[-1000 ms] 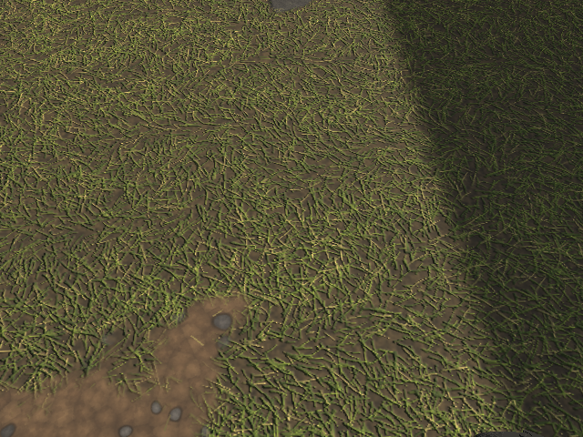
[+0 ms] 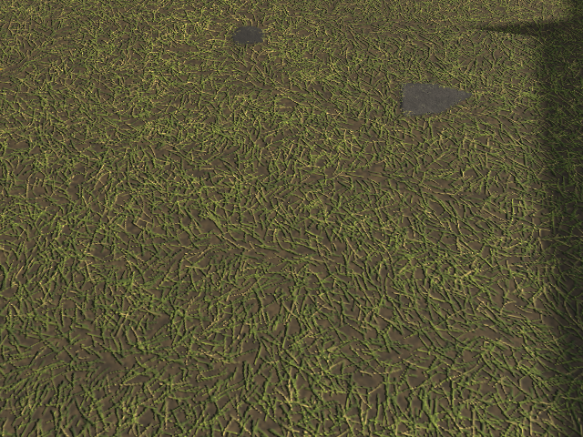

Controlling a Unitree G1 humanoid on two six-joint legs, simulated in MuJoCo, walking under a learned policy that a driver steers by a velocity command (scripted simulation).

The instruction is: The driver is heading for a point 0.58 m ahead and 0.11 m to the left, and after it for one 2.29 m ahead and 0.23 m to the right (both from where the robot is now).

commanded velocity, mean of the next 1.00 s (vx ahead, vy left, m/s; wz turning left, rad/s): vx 0.50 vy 0.00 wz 0.25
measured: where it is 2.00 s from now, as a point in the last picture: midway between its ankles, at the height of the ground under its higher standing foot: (278, 213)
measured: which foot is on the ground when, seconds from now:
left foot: up 0.00-0.10, down 0.12-0.70, up 0.72-1.00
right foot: down 0.00-0.14, up 0.16-0.66, down 0.68-1.00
